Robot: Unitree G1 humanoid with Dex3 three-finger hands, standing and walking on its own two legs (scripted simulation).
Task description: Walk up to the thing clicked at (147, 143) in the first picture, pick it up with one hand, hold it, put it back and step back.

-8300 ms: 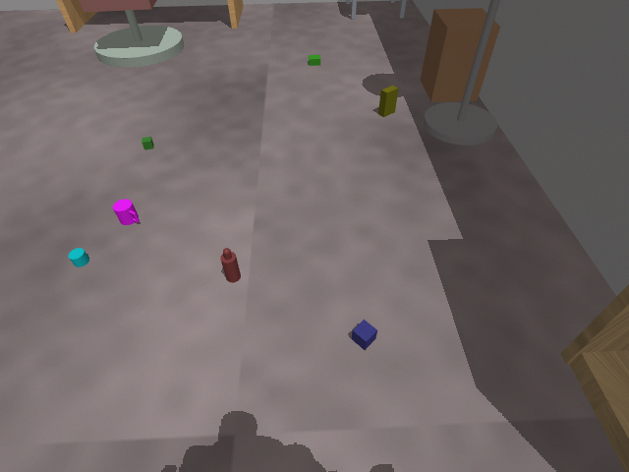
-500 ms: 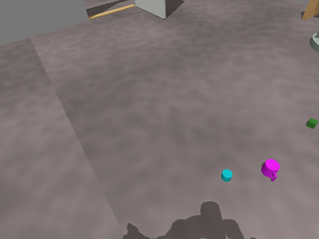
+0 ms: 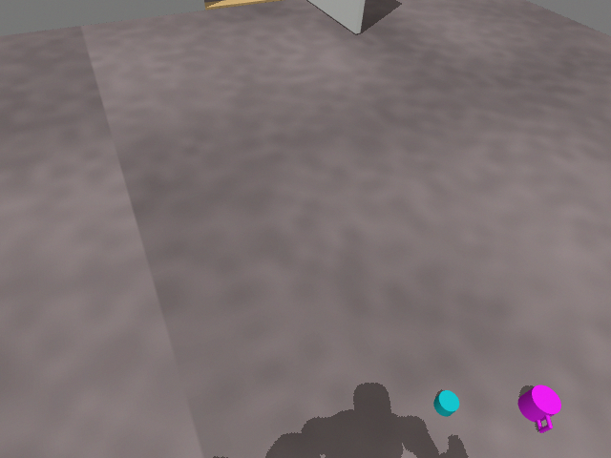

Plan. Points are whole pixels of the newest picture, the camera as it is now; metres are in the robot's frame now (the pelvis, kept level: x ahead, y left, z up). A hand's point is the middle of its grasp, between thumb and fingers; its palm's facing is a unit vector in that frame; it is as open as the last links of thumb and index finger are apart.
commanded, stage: walk up
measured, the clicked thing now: out of the picture +0.77 -1.21 -0.73
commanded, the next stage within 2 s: stand in 1.92 s
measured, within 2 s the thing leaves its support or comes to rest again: neither
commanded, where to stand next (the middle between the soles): +0.35 -0.02 m, yaw -2 degrees
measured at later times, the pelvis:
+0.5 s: pelvis +0.17 -0.04 +0.00, yaw -1 degrees
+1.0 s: pelvis +0.27 +0.01 +0.00, yaw -1 degrees
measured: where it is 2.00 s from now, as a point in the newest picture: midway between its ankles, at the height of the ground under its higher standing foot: (305, 441)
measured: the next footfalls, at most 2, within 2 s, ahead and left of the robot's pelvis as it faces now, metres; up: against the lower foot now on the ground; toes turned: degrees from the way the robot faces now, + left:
right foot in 0.42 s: +0.28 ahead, -0.15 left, +0.00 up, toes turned -6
left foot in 0.86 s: +0.39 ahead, +0.11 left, +0.00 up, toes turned +2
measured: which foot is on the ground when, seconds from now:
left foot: down 0.00-0.44, up 0.46-0.84, down 0.86-1.00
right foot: down 0.00-0.00, up 0.02-0.40, down 0.42-0.88, up 0.90-1.00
